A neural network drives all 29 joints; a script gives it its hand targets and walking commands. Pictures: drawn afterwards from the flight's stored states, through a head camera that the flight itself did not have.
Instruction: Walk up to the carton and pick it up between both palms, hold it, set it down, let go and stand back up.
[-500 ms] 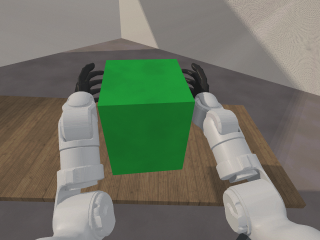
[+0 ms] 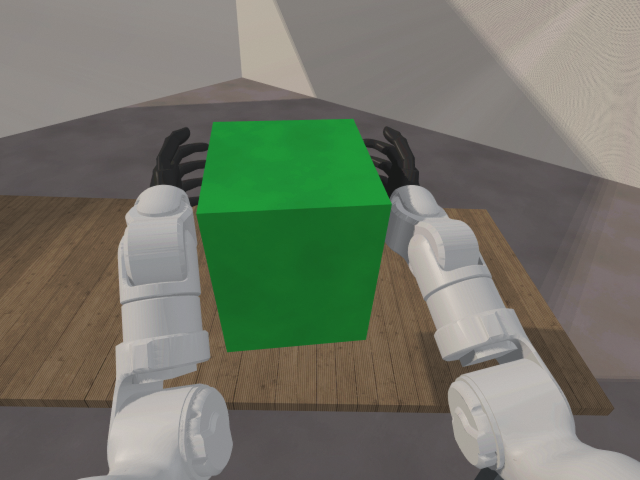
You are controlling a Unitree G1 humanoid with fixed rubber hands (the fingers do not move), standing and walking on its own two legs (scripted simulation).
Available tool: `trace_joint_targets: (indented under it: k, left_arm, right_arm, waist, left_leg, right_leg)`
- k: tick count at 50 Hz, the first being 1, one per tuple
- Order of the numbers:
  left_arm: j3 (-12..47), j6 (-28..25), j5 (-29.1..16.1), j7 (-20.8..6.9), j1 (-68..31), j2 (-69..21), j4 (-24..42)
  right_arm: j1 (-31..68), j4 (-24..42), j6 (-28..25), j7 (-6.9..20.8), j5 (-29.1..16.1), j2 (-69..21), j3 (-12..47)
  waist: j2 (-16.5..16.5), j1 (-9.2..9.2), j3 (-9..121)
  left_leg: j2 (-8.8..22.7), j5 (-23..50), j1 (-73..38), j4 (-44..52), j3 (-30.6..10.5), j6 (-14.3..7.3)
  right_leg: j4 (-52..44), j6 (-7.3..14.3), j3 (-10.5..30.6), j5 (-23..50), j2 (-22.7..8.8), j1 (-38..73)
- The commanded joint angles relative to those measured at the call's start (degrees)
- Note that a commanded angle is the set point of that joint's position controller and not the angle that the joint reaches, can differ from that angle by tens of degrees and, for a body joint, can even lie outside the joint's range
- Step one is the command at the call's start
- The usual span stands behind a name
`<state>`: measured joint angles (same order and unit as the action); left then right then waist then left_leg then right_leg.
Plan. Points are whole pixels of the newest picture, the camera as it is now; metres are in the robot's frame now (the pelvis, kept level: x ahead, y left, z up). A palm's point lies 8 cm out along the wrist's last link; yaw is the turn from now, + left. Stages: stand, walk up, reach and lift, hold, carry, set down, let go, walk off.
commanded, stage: hold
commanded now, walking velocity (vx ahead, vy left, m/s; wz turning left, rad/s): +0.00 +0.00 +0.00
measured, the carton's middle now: (291, 233) +0.35 +0.00 +0.20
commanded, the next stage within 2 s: none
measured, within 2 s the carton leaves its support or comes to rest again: neither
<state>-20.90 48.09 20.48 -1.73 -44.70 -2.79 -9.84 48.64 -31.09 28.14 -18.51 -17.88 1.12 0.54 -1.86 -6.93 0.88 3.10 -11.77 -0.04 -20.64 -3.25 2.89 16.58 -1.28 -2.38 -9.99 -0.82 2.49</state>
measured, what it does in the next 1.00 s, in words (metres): stands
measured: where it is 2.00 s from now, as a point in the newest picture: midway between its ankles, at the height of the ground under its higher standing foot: outside the picture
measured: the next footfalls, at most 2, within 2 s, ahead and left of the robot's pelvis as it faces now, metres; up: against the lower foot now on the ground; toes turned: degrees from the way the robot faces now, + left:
none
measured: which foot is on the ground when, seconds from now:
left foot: down 0.00-1.00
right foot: down 0.00-1.00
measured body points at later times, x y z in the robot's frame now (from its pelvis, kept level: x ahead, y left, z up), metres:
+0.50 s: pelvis +0.00 +0.00 +0.00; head -0.07 +0.03 +0.44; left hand +0.38 +0.14 +0.25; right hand +0.37 -0.12 +0.25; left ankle +0.01 +0.15 -0.75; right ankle +0.00 -0.13 -0.75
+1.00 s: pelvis +0.00 +0.00 +0.00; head -0.07 +0.02 +0.44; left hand +0.38 +0.14 +0.25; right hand +0.38 -0.13 +0.25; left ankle +0.01 +0.15 -0.75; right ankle +0.00 -0.13 -0.75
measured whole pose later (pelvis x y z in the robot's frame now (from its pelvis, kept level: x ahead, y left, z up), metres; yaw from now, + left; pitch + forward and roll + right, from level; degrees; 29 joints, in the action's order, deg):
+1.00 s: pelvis +0.00 +0.00 +0.00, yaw +0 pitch -9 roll -1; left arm -20.8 48.1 20.4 -1.5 -44.8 -2.8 -9.6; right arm 48.8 -31.0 28.2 -18.5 -18.1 1.1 0.2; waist -2.2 -7.0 1.0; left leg 3.1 -11.7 0.6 -20.8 -3.5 3.0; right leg 16.5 -1.1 -2.2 -9.9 -0.5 2.1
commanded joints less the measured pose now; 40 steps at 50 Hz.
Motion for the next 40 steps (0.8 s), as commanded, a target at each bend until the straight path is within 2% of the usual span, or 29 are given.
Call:
trace_joint_targets:
  k: [1, 2, 4, 7, 8, 10, 11, 12, 13, 15, 17, 18, 20, 21, 22, 23, 25, 26, 28, 30, 31, 35, 36, 37, 38, 39, 40]
  left_arm:
    - [25.94, -3.77, -8.84, -7.96, -42.60, -29.28, 1.69]
    - [25.62, -3.77, -9.00, -8.03, -41.74, -28.87, 1.36]
    - [27.97, -3.97, -10.11, -7.87, -43.12, -30.79, 4.30]
    - [27.57, -3.78, -9.66, -7.79, -42.61, -29.65, 3.74]
    - [26.78, -3.60, -9.49, -8.01, -41.74, -29.35, 2.01]
    - [27.54, -3.68, -9.81, -8.17, -42.50, -30.06, 3.10]
    - [25.83, -3.61, -8.91, -8.26, -43.10, -28.54, 1.55]
    - [26.43, -3.89, -9.55, -8.36, -42.59, -29.18, 2.77]
    - [28.15, -4.03, -10.21, -8.03, -42.74, -30.37, 3.76]
    - [28.85, -4.41, -10.73, -7.47, -44.88, -30.95, 5.10]
    - [28.40, -4.00, -9.94, -7.35, -42.84, -30.17, 4.61]
    - [27.66, -3.85, -9.55, -7.41, -42.49, -30.23, 4.06]
    - [27.72, -3.37, -9.79, -8.03, -41.11, -30.38, 3.22]
    - [26.86, -3.55, -9.16, -8.06, -42.92, -29.54, 2.77]
    - [26.01, -3.42, -8.72, -8.24, -41.76, -29.36, 1.68]
    - [27.27, -3.67, -9.32, -8.20, -42.40, -30.26, 3.11]
    - [28.32, -4.04, -10.11, -7.79, -43.04, -30.69, 5.30]
    - [28.29, -3.84, -9.96, -7.61, -42.98, -30.82, 3.60]
    - [28.07, -3.68, -9.64, -7.56, -42.92, -30.47, 3.43]
    - [28.78, -3.65, -10.02, -7.63, -42.91, -30.72, 4.49]
    - [28.12, -3.67, -9.94, -7.33, -43.42, -30.52, 3.89]
    - [26.93, -3.59, -9.25, -7.46, -42.24, -30.05, 2.56]
    - [27.15, -3.34, -9.21, -7.63, -41.19, -30.58, 1.72]
    - [27.47, -3.90, -9.80, -7.63, -42.94, -30.60, 2.81]
    - [27.69, -3.93, -9.80, -7.63, -44.10, -30.64, 2.62]
    - [28.50, -4.00, -10.18, -7.67, -43.68, -30.85, 3.76]
    - [28.65, -4.19, -10.82, -7.47, -43.87, -31.20, 4.44]
  right_arm:
    - [47.46, 15.10, -1.43, 6.40, -6.26, -34.72, 19.11]
    - [47.93, 15.55, -1.44, 6.36, -6.42, -34.54, 18.81]
    - [47.20, 16.31, -1.67, 6.17, -6.89, -35.17, 19.24]
    - [47.41, 16.08, -1.62, 6.13, -6.65, -34.68, 18.72]
    - [46.74, 15.24, -1.33, 5.94, -5.72, -34.14, 18.27]
    - [46.38, 15.09, -1.27, 5.97, -5.91, -34.36, 17.81]
    - [46.58, 12.76, -0.98, 6.18, -5.76, -33.89, 17.75]
    - [46.33, 14.88, -1.20, 6.18, -6.30, -35.12, 19.03]
    - [47.94, 17.24, -1.88, 6.25, -6.98, -35.20, 19.55]
    - [48.02, 16.89, -1.81, 6.24, -7.44, -35.08, 19.25]
    - [46.06, 15.43, -1.38, 6.09, -7.42, -35.04, 19.96]
    - [47.28, 16.02, -1.56, 6.13, -7.36, -34.85, 19.88]
    - [45.49, 15.08, -1.18, 5.97, -6.71, -33.41, 18.73]
    - [46.41, 13.83, -1.22, 6.41, -6.48, -33.50, 18.31]
    - [46.48, 13.36, -1.08, 6.42, -6.31, -33.77, 17.85]
    - [47.54, 15.59, -1.74, 6.50, -6.27, -34.21, 18.32]
    - [47.22, 16.59, -1.87, 6.43, -6.94, -34.74, 18.79]
    - [47.42, 15.60, -1.69, 6.38, -6.91, -33.82, 17.91]
    - [47.29, 14.82, -1.50, 6.58, -6.69, -34.02, 17.84]
    - [45.40, 14.55, -1.42, 6.50, -6.22, -33.61, 17.48]
    - [47.97, 15.29, -1.67, 6.68, -6.50, -33.50, 18.06]
    - [46.96, 13.69, -1.44, 6.87, -6.32, -33.80, 18.19]
    - [46.88, 13.79, -1.37, 6.71, -6.10, -33.51, 17.61]
    - [47.70, 14.47, -1.70, 6.83, -6.20, -33.98, 17.55]
    - [46.87, 12.88, -1.37, 6.77, -5.87, -33.73, 17.20]
    - [46.43, 13.66, -1.60, 6.60, -6.18, -34.16, 16.85]
    - [47.35, 15.40, -1.72, 6.53, -7.01, -34.76, 17.98]
  waist:
    - [2.58, 0.57, 17.16]
    - [2.10, 0.59, 17.46]
    - [4.22, -0.54, 20.93]
    - [4.07, -0.25, 19.73]
    - [3.24, -0.43, 17.88]
    - [4.03, -1.05, 18.24]
    - [3.63, -0.29, 16.73]
    - [2.90, -0.14, 18.70]
    - [3.76, -0.40, 21.56]
    - [5.10, -0.39, 22.21]
    - [5.23, -0.25, 20.23]
    - [4.19, 0.32, 20.06]
    - [3.97, -1.07, 17.84]
    - [4.17, -0.29, 16.98]
    - [3.60, -0.38, 16.01]
    - [4.29, -0.09, 17.81]
    - [4.25, -0.39, 20.36]
    - [5.67, -0.86, 19.05]
    - [5.04, -0.51, 18.46]
    - [5.37, -1.55, 18.98]
    - [4.82, -0.15, 19.81]
    - [4.14, 0.13, 18.18]
    - [4.55, -0.56, 17.21]
    - [4.15, -0.44, 18.41]
    - [4.63, -0.96, 17.08]
    - [5.19, -1.48, 18.70]
    - [4.92, -1.17, 20.71]
  left_leg:
    - [-6.44, 13.91, -1.25, 2.64, 4.90, -0.32]
    - [-6.47, 14.28, -0.90, 2.30, 4.69, -0.39]
    - [-6.32, 17.11, -2.99, 1.62, 4.68, 0.40]
    - [-6.42, 15.85, -2.36, 1.41, 4.65, 0.10]
    - [-6.57, 14.21, -1.78, 1.88, 4.61, -0.22]
    - [-6.39, 13.82, -1.90, 2.07, 4.50, 0.00]
    - [-6.44, 12.52, -1.15, 2.52, 4.68, -0.37]
    - [-6.57, 13.83, -1.51, 1.94, 4.76, -0.66]
    - [-6.48, 15.75, -2.20, 1.38, 4.64, -0.14]
    - [-6.33, 17.75, -3.00, 1.27, 4.16, 0.72]
    - [-6.59, 18.55, -3.47, 0.74, 4.33, 0.65]
    - [-6.30, 17.86, -3.31, 0.92, 4.20, 0.46]
    - [-6.35, 16.19, -2.85, 1.59, 4.32, 0.45]
    - [-6.38, 14.20, -1.77, 2.24, 4.33, 0.17]
    - [-6.26, 13.10, -1.42, 2.60, 4.39, -0.05]
    - [-6.17, 14.82, -1.82, 2.57, 4.63, 0.42]
    - [-6.10, 17.72, -2.57, 1.41, 4.36, 0.64]
    - [-6.04, 17.24, -2.67, 1.43, 4.20, 0.98]
    - [-6.06, 16.25, -2.44, 1.60, 4.19, 0.74]
    - [-5.99, 16.20, -2.98, 1.69, 4.27, 1.01]
    - [-5.93, 15.88, -2.60, 1.67, 4.49, 0.78]
    - [-6.19, 14.44, -2.04, 1.91, 4.51, 0.08]
    - [-6.22, 14.26, -1.35, 2.26, 4.49, 0.44]
    - [-6.15, 14.68, -1.66, 2.25, 4.42, 0.40]
    - [-6.02, 13.91, -1.54, 2.48, 4.34, 0.51]
    - [-6.13, 15.66, -2.15, 1.74, 4.49, 0.71]
    - [-6.34, 16.96, -2.73, 1.03, 4.17, 0.63]
  right_leg:
    - [-1.01, -2.80, -2.32, 10.97, 5.39, 4.05]
    - [-1.14, -2.82, -2.00, 11.61, 5.31, 4.54]
    - [-0.22, -2.89, -2.57, 13.96, 5.54, 5.28]
    - [-0.66, -2.77, -1.98, 13.28, 5.18, 4.77]
    - [-1.07, -3.03, -1.82, 12.50, 4.97, 4.82]
    - [-0.92, -2.75, -1.90, 11.57, 4.95, 4.02]
    - [-1.16, -2.93, -1.82, 10.21, 4.83, 4.00]
    - [-0.90, -3.08, -1.67, 12.06, 4.75, 4.81]
    - [-0.47, -2.70, -1.73, 13.53, 5.22, 5.18]
    - [-0.03, -2.63, -2.55, 14.09, 5.71, 4.84]
    - [-0.22, -2.67, -2.06, 15.57, 5.33, 5.11]
    - [-0.45, -2.50, -2.09, 14.02, 5.58, 4.70]
    - [-0.92, -2.54, -1.94, 13.08, 5.22, 4.94]
    - [-1.05, -2.56, -2.10, 10.30, 5.21, 4.06]
    - [-1.38, -2.59, -2.07, 9.89, 5.13, 3.96]
    - [-0.76, -2.62, -2.47, 11.08, 5.31, 4.33]
    - [-0.30, -2.27, -2.33, 13.35, 5.86, 5.48]
    - [-0.60, -2.26, -2.40, 12.52, 5.68, 4.24]
    - [-0.96, -2.11, -2.37, 11.55, 5.54, 4.02]
    - [-0.69, -2.22, -2.53, 12.22, 5.49, 4.08]
    - [-0.72, -1.94, -2.45, 10.61, 5.77, 4.13]
    - [-1.02, -2.32, -1.98, 10.82, 5.25, 4.13]
    - [-1.01, -2.00, -2.13, 9.96, 5.52, 4.40]
    - [-1.09, -2.22, -2.35, 10.31, 5.52, 4.39]
    - [-0.96, -2.09, -2.32, 10.12, 5.35, 3.70]
    - [-0.89, -2.05, -2.10, 11.87, 5.26, 4.21]
    - [-0.70, -2.14, -2.12, 13.11, 5.48, 4.92]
